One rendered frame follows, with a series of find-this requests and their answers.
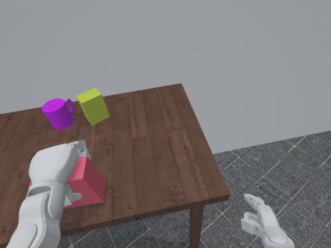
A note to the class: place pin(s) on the right robot forearm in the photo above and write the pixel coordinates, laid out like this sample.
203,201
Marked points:
275,237

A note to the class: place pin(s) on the robot right hand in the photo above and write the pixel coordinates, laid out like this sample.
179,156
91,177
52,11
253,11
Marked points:
254,224

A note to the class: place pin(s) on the table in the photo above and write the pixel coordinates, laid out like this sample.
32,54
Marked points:
151,152

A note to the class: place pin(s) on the robot left hand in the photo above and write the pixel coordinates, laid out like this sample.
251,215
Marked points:
56,164

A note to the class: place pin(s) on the left robot forearm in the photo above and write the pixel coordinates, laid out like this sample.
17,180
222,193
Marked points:
39,217

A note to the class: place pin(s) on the sponge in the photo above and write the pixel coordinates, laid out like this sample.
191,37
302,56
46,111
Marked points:
86,180

